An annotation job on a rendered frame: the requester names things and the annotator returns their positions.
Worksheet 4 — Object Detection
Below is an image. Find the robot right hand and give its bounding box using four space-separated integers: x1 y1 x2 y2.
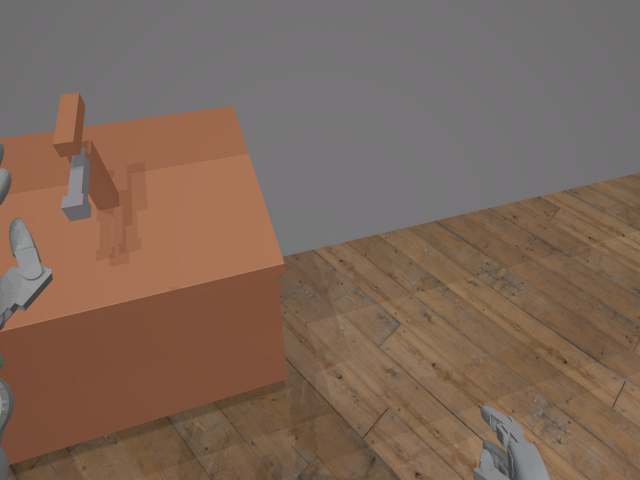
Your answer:
474 405 551 480

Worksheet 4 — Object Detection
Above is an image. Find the counter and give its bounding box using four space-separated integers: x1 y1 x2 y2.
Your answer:
0 93 287 465

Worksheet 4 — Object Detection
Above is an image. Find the robot left hand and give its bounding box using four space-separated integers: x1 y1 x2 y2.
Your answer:
0 141 53 330

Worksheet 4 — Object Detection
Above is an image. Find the tap lever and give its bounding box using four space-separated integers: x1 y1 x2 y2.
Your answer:
61 147 92 221

